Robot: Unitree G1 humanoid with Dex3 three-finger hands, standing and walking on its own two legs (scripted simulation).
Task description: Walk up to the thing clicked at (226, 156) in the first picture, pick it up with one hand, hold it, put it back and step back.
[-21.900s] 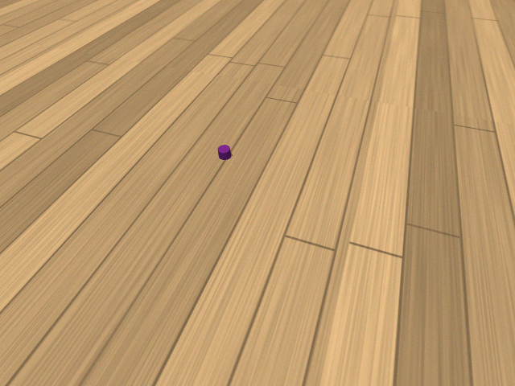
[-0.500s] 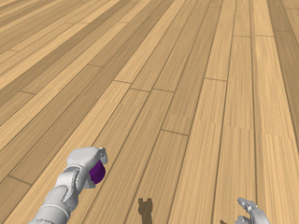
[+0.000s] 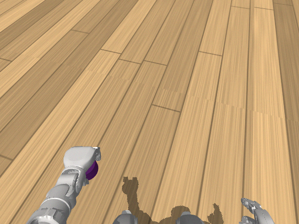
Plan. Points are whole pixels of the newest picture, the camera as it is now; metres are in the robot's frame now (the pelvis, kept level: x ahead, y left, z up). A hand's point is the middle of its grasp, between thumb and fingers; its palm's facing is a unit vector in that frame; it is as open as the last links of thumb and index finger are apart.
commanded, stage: crouch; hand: left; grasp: from above
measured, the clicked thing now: (85, 166) +0.32 +0.23 -0.13
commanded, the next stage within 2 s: lower in 1.50 s
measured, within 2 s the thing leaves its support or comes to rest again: neither
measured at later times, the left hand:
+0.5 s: hand (99, 181) +0.32 +0.24 -0.36, palm faces -0.47 +0.00 -0.88, open 9.3 cm
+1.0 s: hand (104, 185) +0.33 +0.25 -0.49, palm faces -0.47 -0.03 -0.88, open 9.3 cm
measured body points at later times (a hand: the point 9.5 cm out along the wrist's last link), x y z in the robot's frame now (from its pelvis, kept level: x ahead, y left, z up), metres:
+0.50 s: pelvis -0.05 +0.01 -0.21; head +0.13 +0.02 +0.20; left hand +0.35 +0.24 -0.31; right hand +0.03 -0.26 -0.35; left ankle +0.04 +0.13 -0.69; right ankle +0.02 -0.13 -0.69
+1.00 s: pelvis -0.05 +0.00 -0.31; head +0.17 +0.04 +0.08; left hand +0.35 +0.25 -0.44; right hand +0.05 -0.27 -0.44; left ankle +0.04 +0.13 -0.69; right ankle +0.02 -0.13 -0.69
